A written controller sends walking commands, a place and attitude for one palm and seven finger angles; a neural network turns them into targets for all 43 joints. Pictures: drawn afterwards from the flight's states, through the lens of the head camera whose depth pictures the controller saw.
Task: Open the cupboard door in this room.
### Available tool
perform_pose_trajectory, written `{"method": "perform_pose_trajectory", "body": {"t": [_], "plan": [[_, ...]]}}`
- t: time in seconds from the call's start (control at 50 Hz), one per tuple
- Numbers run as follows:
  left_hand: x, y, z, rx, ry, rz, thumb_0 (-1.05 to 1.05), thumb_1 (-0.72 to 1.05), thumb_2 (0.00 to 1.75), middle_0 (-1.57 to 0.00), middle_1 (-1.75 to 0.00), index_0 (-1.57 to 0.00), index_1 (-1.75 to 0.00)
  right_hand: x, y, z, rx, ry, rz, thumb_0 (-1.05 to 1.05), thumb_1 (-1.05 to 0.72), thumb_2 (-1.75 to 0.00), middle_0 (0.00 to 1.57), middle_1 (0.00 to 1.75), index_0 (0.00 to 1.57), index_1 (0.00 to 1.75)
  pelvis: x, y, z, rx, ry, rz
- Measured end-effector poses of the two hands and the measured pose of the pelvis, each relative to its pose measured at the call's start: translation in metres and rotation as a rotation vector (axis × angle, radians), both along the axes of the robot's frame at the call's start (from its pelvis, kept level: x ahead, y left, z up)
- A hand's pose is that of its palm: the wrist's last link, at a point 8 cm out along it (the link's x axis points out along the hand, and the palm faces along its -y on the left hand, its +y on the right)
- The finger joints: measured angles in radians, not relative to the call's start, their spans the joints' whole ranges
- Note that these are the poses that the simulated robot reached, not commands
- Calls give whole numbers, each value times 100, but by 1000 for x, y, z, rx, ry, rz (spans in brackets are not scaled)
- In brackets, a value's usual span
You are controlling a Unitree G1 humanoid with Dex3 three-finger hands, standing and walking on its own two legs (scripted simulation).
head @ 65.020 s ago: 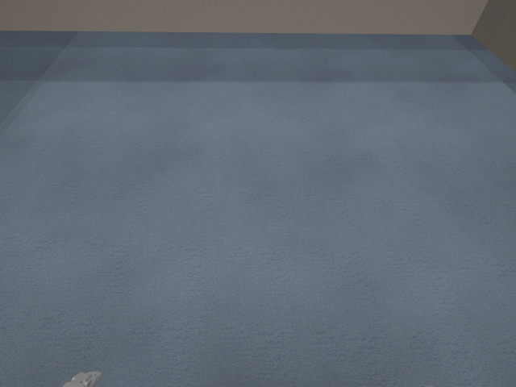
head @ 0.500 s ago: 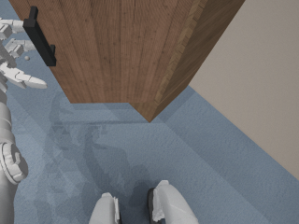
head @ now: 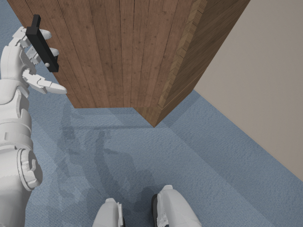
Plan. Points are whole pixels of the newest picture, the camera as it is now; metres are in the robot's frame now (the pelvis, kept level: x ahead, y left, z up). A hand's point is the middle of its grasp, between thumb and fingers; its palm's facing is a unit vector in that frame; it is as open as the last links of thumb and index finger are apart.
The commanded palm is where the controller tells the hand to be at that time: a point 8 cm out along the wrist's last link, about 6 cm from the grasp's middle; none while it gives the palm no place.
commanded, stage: slide the fingers in behind the handle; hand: left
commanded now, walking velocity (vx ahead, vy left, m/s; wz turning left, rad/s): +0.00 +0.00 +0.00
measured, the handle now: (45, 45) +0.55 +0.23 +0.06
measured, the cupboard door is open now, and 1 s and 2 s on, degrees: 48 48 71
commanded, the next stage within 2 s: close the thumb around the handle in 0.42 s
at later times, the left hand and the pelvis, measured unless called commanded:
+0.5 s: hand (53, 64) +0.51 +0.20 +0.05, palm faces -0.03 -1.00 -0.03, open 13.9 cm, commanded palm +0.49 +0.25 +0.05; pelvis +0.00 -0.01 +0.00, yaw +0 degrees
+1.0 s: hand (51, 65) +0.50 +0.21 +0.05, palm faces -0.04 -1.00 -0.02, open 7.9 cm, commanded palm +0.48 +0.25 +0.05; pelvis +0.00 +0.00 +0.00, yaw +1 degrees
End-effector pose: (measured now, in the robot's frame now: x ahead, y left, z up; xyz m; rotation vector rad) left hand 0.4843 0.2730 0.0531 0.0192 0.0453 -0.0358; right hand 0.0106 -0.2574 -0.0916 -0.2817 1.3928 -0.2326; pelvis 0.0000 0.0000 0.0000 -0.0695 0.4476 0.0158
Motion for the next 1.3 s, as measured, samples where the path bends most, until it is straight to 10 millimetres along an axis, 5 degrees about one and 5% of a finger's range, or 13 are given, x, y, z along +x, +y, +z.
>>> {"method": "perform_pose_trajectory", "body": {"t": [0.62, 0.78, 1.12, 1.3], "plan": [[3, -10, 1, 14, -7, 11, -2, -47, 31, -30, -120, -32, -122, -9, -8, -2, -6, -2, -6, 1, -91, -90, 20, 30, 20, 30, -5, -5, -2, 9, 3, -4], [-2, -4, 2, 13, -4, 10, -1, -20, 43, -32, -123, -32, -124, -8, -7, -1, -7, -3, 1, 1, -91, -90, 20, 30, 20, 30, -5, -4, -1, 8, 0, -3], [1, -12, 1, 6, -11, 4, 0, 67, 80, -38, -132, -38, -133, -3, -3, -3, -6, -18, 9, 1, -91, -90, 20, 30, 20, 30, -5, 0, -2, 5, -3, 2], [3, -15, 1, 8, -8, -1, 0, 73, 84, -38, -134, -37, -135, -9, 0, -5, 6, -7, -4, 1, -91, -90, 20, 30, 20, 30, -6, -1, -3, 7, -1, -3]]}}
